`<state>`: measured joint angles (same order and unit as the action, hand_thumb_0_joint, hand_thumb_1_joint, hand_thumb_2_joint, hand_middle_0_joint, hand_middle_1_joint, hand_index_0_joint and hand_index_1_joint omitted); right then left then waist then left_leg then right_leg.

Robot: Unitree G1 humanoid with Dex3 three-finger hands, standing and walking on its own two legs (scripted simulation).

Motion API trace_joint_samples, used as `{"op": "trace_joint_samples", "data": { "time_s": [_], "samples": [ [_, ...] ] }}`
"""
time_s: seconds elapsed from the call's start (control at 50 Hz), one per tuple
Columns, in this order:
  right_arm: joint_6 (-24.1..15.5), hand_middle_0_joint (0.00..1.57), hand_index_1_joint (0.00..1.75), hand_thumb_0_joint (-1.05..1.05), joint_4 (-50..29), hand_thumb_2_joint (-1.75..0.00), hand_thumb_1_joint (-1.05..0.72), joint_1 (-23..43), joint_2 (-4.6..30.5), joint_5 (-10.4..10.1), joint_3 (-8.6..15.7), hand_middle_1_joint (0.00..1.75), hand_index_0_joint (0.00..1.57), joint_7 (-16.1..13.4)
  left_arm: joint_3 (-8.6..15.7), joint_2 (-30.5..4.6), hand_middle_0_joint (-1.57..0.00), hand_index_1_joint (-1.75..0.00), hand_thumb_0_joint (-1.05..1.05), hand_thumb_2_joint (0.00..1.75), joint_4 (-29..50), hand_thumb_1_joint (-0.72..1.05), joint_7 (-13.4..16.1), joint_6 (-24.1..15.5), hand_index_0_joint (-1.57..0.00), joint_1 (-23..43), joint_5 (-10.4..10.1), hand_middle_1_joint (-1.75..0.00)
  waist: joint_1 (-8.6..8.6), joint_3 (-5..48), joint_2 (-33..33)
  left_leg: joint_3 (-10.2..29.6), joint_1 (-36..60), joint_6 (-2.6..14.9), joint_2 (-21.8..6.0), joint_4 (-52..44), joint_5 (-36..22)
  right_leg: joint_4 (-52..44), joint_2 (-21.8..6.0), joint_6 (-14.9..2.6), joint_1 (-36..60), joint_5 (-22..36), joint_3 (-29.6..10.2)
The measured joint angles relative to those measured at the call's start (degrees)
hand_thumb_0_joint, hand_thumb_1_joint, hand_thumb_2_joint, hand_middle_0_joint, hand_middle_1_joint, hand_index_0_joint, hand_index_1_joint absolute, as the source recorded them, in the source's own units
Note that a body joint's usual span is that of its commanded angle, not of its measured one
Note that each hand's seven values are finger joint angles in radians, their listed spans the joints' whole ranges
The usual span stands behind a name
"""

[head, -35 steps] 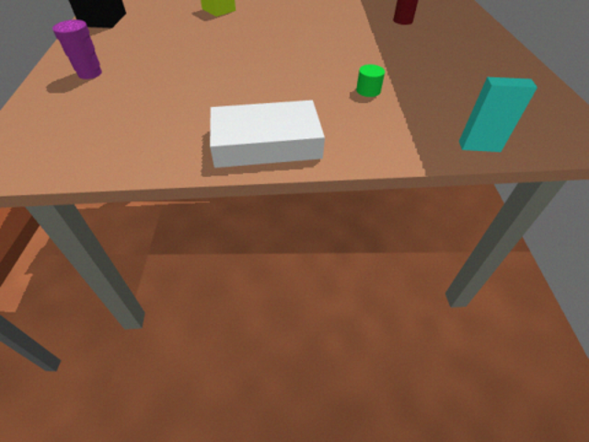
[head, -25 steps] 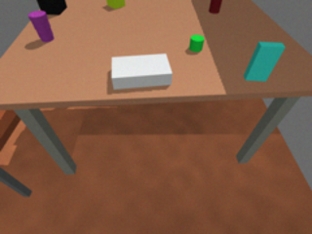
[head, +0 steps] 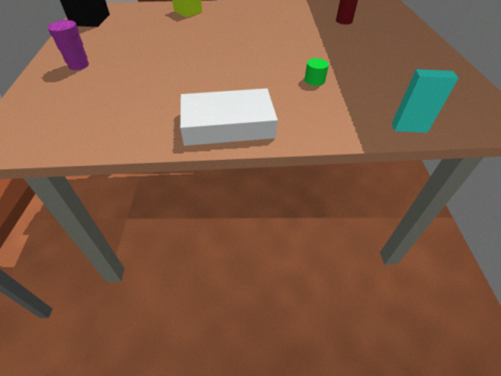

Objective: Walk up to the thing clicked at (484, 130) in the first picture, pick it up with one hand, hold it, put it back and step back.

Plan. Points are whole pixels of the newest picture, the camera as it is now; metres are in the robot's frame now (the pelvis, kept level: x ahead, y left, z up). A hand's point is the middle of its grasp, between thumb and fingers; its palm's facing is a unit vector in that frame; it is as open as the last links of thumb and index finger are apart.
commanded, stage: stand
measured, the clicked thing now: (422, 102) +0.70 -0.39 +0.05
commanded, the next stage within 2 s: walk up in 0.42 s
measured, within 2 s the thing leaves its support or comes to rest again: neither
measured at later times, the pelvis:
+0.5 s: pelvis +0.00 +0.01 +0.00, yaw -2 degrees
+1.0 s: pelvis +0.13 +0.11 -0.02, yaw -14 degrees
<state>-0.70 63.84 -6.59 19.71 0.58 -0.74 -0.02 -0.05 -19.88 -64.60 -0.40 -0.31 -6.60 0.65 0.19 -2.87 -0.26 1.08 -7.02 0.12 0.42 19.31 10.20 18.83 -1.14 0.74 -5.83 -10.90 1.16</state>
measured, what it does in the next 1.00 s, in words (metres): walks ahead: left foot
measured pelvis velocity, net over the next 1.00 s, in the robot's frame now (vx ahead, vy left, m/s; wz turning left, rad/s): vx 0.13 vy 0.11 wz -0.24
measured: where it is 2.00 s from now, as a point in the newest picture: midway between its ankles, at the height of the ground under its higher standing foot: outside the picture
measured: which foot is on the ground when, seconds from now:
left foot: down 0.00-0.44, up 0.46-0.70, down 0.72-1.00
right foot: down 0.00-0.72, up 0.74-1.00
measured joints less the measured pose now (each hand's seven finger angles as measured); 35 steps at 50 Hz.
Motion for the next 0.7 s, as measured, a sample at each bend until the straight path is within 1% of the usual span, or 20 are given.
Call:
{"op": "trace_joint_samples", "data": {
  "time_s": [0.42,0.44,0.46,0.48,0.5,0.52,0.56,0.62,0.66,0.7],
  "samples": [
    [0.2,0.20,0.30,0.00,0.0,-0.90,-0.91,0.2,0.3,-0.1,0.0,0.30,0.20,0.1,-0.2,0.1,-0.20,-0.30,0.00,0.90,0.3,0.90,0.1,-0.2,-0.20,-0.2,0.0,-0.30,-0.11,0.1,-0.2,0.2,0.0,-0.22,-0.3,0.1,0.2,-0.5,0.3,-0.19,0.3,0.1,0.2],
    [0.7,0.20,0.30,0.00,-0.9,-0.90,-0.91,0.1,0.4,0.6,0.6,0.30,0.20,0.6,0.2,0.1,-0.20,-0.30,0.00,0.90,1.1,0.90,0.0,-0.4,-0.20,-0.8,0.0,-0.30,-0.05,0.0,-0.3,-0.2,-0.8,0.16,-0.5,1.9,2.4,0.1,0.4,-0.33,-0.1,-0.2,0.0],
    [1.3,0.20,0.30,0.00,-2.4,-0.90,-0.91,0.0,0.8,1.4,1.4,0.30,0.20,1.3,0.8,0.2,-0.20,-0.30,0.00,0.90,2.3,0.90,0.0,-1.1,-0.20,-2.0,0.0,-0.30,0.05,-0.1,-0.6,-0.7,-2.4,0.52,-0.7,6.0,7.2,1.1,0.6,-0.51,-0.8,-0.8,-0.5],
    [1.8,0.20,0.30,0.00,-3.9,-0.90,-0.91,-0.1,1.5,2.1,2.1,0.30,0.20,1.8,1.4,0.4,-0.20,-0.30,0.00,0.90,3.4,0.90,0.1,-1.8,-0.20,-3.5,0.2,-0.30,0.27,-0.1,-1.2,-0.3,-4.7,0.64,-0.5,11.7,11.0,2.0,0.9,-0.85,-1.4,-1.3,-1.2],
    [2.2,0.20,0.30,0.00,-5.3,-0.90,-0.90,-0.1,2.2,2.6,2.8,0.30,0.20,2.4,1.9,0.5,-0.20,-0.30,0.00,0.90,4.3,0.90,0.3,-2.5,-0.20,-5.1,0.3,-0.30,0.58,-0.1,-1.7,0.3,-7.1,0.55,-0.4,17.6,12.5,2.5,1.2,-1.35,-1.8,-1.8,-2.1],
    [2.5,0.20,0.30,0.00,-6.5,-0.90,-0.91,-0.1,3.0,2.9,3.4,0.30,0.20,3.0,2.3,0.5,-0.20,-0.30,0.00,0.90,5.0,0.90,0.6,-2.8,-0.20,-6.6,0.4,-0.30,0.80,-0.2,-2.3,0.7,-9.5,0.26,-0.6,22.6,12.6,2.8,1.4,-1.73,-2.0,-2.2,-2.9],
    [2.7,0.20,0.30,0.00,-8.8,-0.90,-0.91,-0.4,4.5,3.1,4.5,0.30,0.20,4.0,2.9,0.2,-0.21,-0.30,0.00,0.90,5.9,0.90,1.0,-3.1,-0.20,-9.4,0.5,-0.30,0.90,-0.6,-3.2,1.6,-13.4,-0.51,-1.8,28.5,11.9,2.7,1.5,-1.64,-2.0,-2.3,-4.2],
    [3.0,0.20,0.30,0.00,-11.7,-0.90,-0.91,-1.4,6.2,3.5,5.9,0.30,0.20,4.9,3.7,-1.0,-0.21,-0.30,0.00,0.90,7.2,0.90,1.3,-2.9,-0.20,-12.6,0.8,-0.31,0.84,-1.5,-3.9,2.9,-16.5,-1.26,-4.0,28.6,13.1,4.3,0.9,-0.18,-2.0,-3.5,-5.7],
    [3.4,0.20,0.30,0.00,-13.1,-0.90,-0.91,-2.3,7.0,3.8,6.8,0.30,0.20,5.4,4.2,-2.2,-0.21,-0.30,0.00,0.90,8.2,0.90,1.3,-2.6,-0.20,-14.3,1.0,-0.31,0.93,-1.9,-4.0,3.5,-17.0,-1.29,-5.0,25.5,14.3,6.8,0.1,0.81,-2.5,-5.5,-6.5],
    [3.5,0.20,0.30,0.00,-14.4,-0.90,-0.91,-3.4,7.5,3.8,7.6,0.30,0.20,5.7,4.5,-3.5,-0.21,-0.30,0.00,0.90,9.2,0.90,1.4,-2.2,-0.20,-15.5,1.2,-0.31,0.92,-2.1,-3.6,3.1,-16.2,-1.07,-5.3,21.1,12.9,10.8,-1.0,1.73,-3.6,-8.5,-7.5]
  ]
}}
